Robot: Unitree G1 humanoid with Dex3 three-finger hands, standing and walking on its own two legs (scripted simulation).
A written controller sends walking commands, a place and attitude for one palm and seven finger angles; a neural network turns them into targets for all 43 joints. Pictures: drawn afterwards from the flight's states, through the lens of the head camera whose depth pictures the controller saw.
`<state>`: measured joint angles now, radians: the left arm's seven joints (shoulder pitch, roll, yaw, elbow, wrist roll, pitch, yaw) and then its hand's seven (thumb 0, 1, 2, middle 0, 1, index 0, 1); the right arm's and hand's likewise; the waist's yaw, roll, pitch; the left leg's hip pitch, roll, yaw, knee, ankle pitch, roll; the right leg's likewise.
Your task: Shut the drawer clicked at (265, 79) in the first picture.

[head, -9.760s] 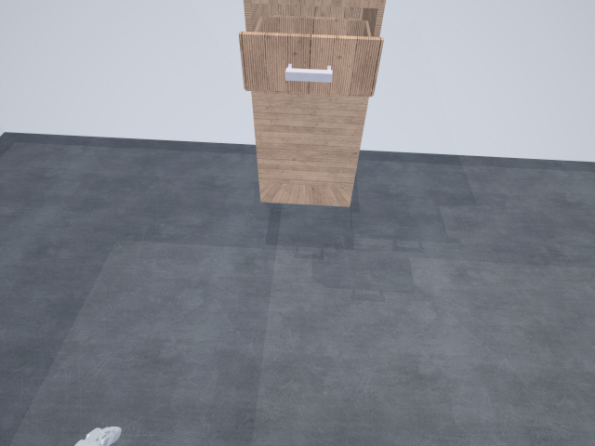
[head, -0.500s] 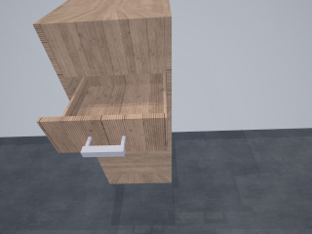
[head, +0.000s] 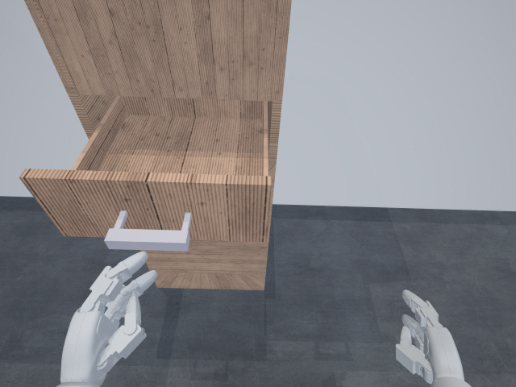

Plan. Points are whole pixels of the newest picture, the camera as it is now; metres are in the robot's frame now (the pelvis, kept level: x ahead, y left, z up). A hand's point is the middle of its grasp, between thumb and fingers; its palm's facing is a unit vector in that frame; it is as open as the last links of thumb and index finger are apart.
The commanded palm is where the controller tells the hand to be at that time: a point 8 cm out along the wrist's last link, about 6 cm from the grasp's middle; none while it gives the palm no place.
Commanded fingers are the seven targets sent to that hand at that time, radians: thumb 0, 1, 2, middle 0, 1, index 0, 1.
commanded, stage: raise the hand and make a fist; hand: left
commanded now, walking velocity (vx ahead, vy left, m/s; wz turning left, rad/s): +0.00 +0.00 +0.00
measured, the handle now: (152, 228) +0.36 +0.19 +0.05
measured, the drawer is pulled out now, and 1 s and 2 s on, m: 0.24 0.24 0.24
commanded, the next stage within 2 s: bring the fist close to the handle in 1.58 s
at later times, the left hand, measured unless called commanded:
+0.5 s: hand (143, 336) +0.19 +0.16 +0.05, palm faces -0.03 -1.00 -0.01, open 3.9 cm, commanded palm +0.13 +0.22 +0.07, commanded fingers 0.00 0.90 0.90 -1.04 -1.21 -1.04 -1.21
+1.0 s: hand (110, 310) +0.19 +0.18 +0.13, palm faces +0.09 -0.99 -0.05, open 3.1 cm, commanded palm +0.14 +0.22 +0.13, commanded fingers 0.00 0.90 0.90 -1.40 -1.60 -1.40 -1.60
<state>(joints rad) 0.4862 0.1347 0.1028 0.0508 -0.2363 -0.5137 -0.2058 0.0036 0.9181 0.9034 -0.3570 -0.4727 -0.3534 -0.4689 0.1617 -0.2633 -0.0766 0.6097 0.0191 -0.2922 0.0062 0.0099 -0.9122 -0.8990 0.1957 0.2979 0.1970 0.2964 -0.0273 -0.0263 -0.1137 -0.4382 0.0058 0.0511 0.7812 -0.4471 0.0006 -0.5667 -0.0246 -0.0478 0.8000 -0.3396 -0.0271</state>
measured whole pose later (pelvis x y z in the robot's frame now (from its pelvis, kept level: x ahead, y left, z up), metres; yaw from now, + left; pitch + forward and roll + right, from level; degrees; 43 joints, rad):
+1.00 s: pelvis +0.02 +0.02 +0.00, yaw +3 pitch +5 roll -2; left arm 0.63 0.18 0.04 -0.52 -0.20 -0.14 -0.09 0.01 0.90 0.90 -1.33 -1.53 -1.33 -1.52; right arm 0.25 -0.20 0.04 0.47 0.05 -0.25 -0.03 0.01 -0.91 -0.90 0.20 0.30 0.20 0.30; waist 0.03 0.05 -0.13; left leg -0.42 0.00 0.00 0.85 -0.51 0.03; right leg -0.50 -0.03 -0.10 0.80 -0.39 0.00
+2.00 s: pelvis +0.01 +0.01 +0.01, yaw +3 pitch +2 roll -1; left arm 0.50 0.18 0.04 -0.36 -0.20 -0.13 -0.12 0.01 0.90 0.90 -1.41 -1.60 -1.40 -1.60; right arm 0.25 -0.23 0.05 0.56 0.04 -0.30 -0.04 0.01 -0.91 -0.90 0.20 0.30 0.20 0.30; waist 0.02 0.05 -0.06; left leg -0.35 0.00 -0.01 0.75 -0.45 0.01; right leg -0.43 -0.03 -0.10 0.72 -0.33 -0.02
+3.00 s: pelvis +0.01 +0.01 -0.01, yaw +2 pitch +11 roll +0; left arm 0.24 0.15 0.03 -0.01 -0.17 -0.31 -0.08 0.01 0.90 0.90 -1.40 -1.60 -1.40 -1.60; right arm 0.27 -0.23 0.02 0.53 0.02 -0.15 -0.01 0.01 -0.91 -0.90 0.20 0.30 0.20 0.30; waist -0.02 0.03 -0.10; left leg -0.58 0.00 0.02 0.90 -0.51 0.02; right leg -0.68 -0.04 -0.08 0.87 -0.39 -0.01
